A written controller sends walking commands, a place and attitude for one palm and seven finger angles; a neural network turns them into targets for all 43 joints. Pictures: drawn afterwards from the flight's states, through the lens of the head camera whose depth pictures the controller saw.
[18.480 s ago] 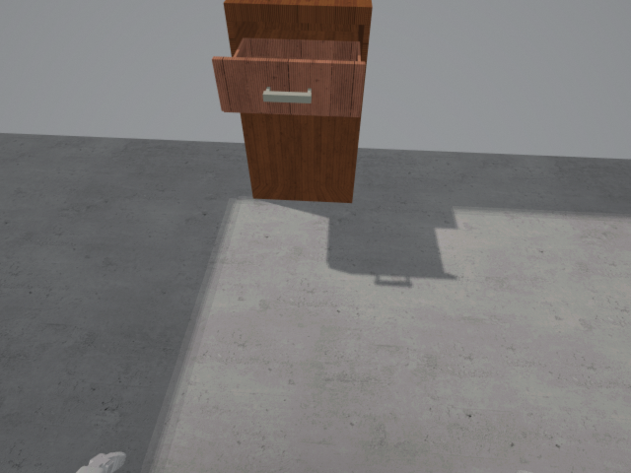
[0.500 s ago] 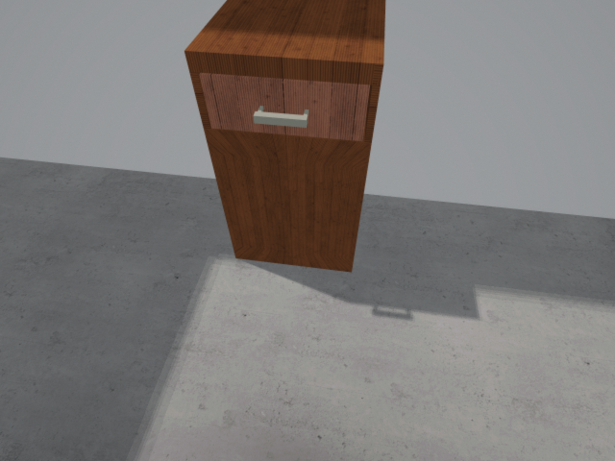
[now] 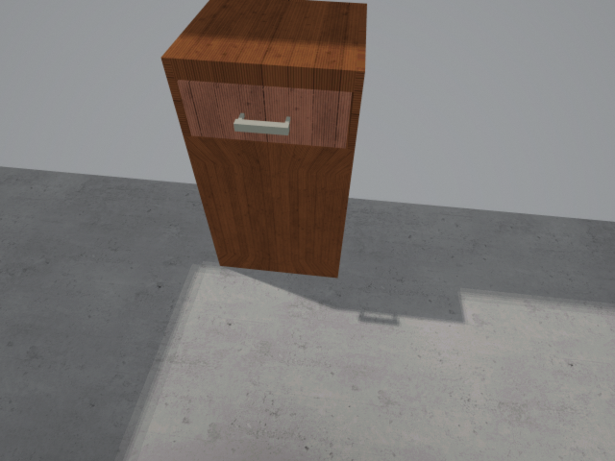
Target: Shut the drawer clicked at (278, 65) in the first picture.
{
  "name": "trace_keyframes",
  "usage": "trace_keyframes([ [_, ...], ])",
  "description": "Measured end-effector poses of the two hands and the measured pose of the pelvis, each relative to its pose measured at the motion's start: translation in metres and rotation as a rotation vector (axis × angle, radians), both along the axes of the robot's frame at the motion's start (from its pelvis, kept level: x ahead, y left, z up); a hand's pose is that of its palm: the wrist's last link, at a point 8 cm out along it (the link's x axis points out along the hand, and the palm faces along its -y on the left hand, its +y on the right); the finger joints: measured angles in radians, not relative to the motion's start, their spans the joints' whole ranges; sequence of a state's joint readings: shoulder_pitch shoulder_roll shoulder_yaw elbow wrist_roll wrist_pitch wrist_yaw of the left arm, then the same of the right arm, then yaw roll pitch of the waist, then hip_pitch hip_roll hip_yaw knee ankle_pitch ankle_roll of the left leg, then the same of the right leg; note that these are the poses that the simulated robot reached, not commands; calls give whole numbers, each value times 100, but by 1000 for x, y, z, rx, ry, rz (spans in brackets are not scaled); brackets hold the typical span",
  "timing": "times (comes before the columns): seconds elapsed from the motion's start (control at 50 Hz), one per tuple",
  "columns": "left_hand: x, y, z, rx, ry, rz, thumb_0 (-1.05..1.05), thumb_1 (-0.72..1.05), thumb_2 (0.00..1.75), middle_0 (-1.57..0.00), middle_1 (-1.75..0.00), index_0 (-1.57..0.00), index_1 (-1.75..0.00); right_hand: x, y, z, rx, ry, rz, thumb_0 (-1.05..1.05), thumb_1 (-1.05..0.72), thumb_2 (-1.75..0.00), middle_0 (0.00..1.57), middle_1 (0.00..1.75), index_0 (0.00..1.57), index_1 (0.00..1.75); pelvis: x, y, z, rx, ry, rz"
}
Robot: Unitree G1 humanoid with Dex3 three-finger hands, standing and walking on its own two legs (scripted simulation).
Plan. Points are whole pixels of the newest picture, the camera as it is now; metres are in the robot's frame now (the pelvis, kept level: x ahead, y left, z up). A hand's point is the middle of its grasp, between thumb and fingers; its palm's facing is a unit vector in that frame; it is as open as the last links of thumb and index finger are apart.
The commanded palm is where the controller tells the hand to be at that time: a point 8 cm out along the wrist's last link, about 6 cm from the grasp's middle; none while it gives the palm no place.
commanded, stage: look to check the result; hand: left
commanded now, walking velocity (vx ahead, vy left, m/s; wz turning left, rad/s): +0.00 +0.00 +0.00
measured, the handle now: (263, 122) +0.88 +0.16 -0.06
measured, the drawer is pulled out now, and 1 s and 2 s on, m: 0.00 0.00 0.00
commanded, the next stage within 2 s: stand and wait in 0.54 s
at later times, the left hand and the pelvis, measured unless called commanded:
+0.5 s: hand out of the picture +0.02 +0.18 -0.17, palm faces +0.03 -0.97 -0.22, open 7.4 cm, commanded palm none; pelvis +0.01 +0.00 +0.00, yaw +0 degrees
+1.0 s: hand out of the picture +0.04 +0.19 -0.17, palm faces +0.03 -0.97 -0.23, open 7.4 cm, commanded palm none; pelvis +0.01 +0.00 +0.00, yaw -1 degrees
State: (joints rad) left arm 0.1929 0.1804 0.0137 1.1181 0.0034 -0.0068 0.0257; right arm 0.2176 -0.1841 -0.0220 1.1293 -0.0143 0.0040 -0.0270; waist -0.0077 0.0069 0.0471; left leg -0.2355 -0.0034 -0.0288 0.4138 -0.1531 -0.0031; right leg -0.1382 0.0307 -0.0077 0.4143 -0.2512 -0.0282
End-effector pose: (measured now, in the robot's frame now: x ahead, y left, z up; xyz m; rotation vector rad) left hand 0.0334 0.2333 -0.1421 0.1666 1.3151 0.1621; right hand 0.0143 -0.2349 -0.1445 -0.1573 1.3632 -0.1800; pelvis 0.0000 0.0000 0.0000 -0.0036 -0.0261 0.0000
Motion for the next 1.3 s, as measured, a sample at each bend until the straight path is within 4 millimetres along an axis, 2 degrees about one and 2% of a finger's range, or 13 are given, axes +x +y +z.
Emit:
trace_keyframes([
  [0.42, -16, -2, 0, 9, 74, 27, 1, 91, 90, -20, -30, -20, -29, 8, -1, 0, 3, 21, -5, 0, -90, -90, 20, 30, 20, 30, 12, -4, 1, -2, -3, -7],
  [0.94, -2, 5, 3, 19, 40, 15, 1, 91, 90, -20, -30, -20, -29, 9, 0, 1, 0, 10, -12, 0, -90, -90, 20, 30, 20, 30, 14, -1, 2, 2, -6, -11],
  [1.3, -4, 8, 4, 26, 41, 13, 1, 91, 90, -20, -30, -20, -29, 12, -8, 2, -14, 2, -4, 0, -90, -90, 20, 30, 20, 30, 13, -2, 2, 2, -7, -10],
])
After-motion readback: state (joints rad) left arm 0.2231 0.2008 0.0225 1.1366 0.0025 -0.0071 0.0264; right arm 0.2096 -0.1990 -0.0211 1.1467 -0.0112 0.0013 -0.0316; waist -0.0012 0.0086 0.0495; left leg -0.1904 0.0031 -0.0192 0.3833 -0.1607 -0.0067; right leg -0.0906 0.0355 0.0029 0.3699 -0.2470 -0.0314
